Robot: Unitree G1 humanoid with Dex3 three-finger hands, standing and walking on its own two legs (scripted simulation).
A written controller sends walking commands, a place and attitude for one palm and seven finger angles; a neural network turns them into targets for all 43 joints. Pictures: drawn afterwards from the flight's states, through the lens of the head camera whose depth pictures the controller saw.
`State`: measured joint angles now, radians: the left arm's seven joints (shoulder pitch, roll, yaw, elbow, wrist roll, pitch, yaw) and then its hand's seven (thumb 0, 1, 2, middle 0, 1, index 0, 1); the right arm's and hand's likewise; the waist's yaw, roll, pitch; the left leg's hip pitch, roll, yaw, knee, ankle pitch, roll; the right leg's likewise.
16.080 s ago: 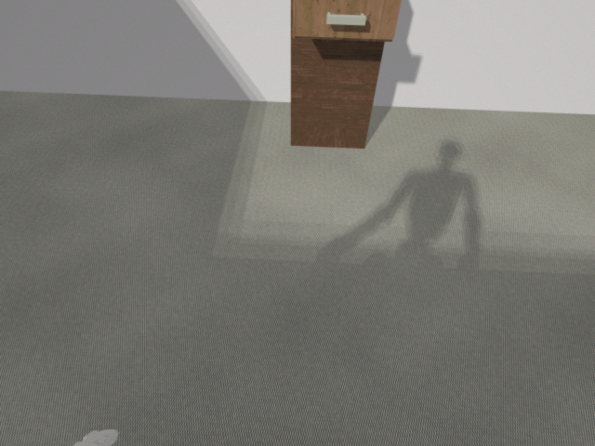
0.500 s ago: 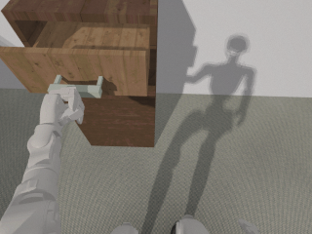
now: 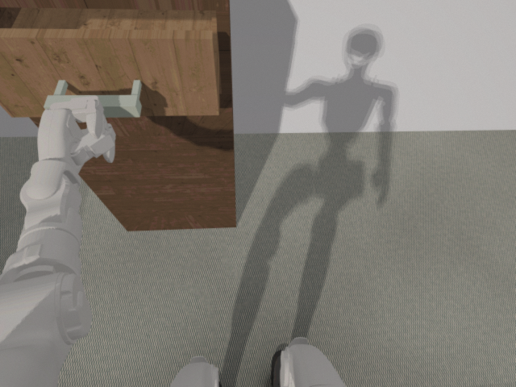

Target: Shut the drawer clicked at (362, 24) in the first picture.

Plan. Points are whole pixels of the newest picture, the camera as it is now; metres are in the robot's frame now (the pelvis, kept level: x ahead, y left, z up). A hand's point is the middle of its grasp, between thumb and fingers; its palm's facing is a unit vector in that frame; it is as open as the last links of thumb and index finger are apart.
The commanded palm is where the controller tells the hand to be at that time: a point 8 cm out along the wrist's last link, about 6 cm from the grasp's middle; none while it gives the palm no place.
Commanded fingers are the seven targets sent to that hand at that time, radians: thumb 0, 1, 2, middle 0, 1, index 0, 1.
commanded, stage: push the drawer shut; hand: left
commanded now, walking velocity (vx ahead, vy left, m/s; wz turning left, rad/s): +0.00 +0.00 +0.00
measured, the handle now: (97, 96) +0.56 +0.23 +0.08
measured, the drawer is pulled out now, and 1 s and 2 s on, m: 0.06 0.00 0.00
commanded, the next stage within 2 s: pull the fist back off the drawer in 0.76 s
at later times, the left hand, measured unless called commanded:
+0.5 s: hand (112, 106) +0.53 +0.20 +0.08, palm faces +0.02 -1.00 -0.03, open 3.3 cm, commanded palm +0.53 +0.25 +0.08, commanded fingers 0.00 0.90 0.90 -1.40 -1.60 -1.40 -1.60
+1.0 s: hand (107, 102) +0.54 +0.21 +0.07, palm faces +0.02 -1.00 -0.04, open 3.2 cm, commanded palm +0.55 +0.24 +0.08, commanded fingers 0.00 0.90 0.90 -1.40 -1.60 -1.40 -1.60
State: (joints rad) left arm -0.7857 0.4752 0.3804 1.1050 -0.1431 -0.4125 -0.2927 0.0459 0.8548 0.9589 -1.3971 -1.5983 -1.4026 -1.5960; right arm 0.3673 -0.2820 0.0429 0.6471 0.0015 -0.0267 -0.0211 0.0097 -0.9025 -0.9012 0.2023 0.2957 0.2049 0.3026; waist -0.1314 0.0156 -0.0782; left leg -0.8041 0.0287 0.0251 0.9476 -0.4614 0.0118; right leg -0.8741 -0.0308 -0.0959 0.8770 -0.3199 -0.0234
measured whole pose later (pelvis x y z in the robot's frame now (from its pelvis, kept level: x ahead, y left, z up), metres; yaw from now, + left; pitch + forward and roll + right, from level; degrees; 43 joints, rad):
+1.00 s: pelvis -0.01 +0.01 -0.01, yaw +1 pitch +24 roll -4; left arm -1.12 0.63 0.35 1.33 -0.05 -0.36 -0.23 0.04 0.68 0.99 -1.40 -1.60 -1.40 -1.60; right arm 0.42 -0.29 0.08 0.66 -0.05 0.00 -0.01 0.01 -0.90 -0.90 0.20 0.30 0.21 0.30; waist -0.22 0.03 -0.09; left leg -0.99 0.02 -0.02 1.03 -0.47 0.03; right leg -1.01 -0.04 -0.14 0.90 -0.31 -0.01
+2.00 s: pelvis +0.05 +0.01 +0.03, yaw -1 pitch +14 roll -2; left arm -0.32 0.33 0.32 0.55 -0.22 -0.27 -0.24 0.02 0.90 0.90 -1.40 -1.60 -1.40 -1.60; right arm 0.33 -0.26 0.02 0.57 0.03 0.02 -0.01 0.01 -0.90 -0.90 0.20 0.30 0.20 0.30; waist -0.06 0.04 -0.11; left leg -0.52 0.03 0.04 0.73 -0.45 0.02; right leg -0.60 -0.01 -0.07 0.68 -0.31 0.00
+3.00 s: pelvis +0.04 +0.01 +0.06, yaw +0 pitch -5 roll -1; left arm 0.53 0.32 0.29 -0.45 -0.05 -0.12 0.11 0.02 0.89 0.90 -1.40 -1.60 -1.41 -1.60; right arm 0.23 -0.23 0.02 0.63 0.00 -0.13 -0.06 0.02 -0.90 -0.90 0.20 0.30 0.20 0.30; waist 0.07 0.09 0.01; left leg -0.03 0.01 0.04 0.42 -0.31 0.02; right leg -0.12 -0.01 -0.08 0.40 -0.20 0.00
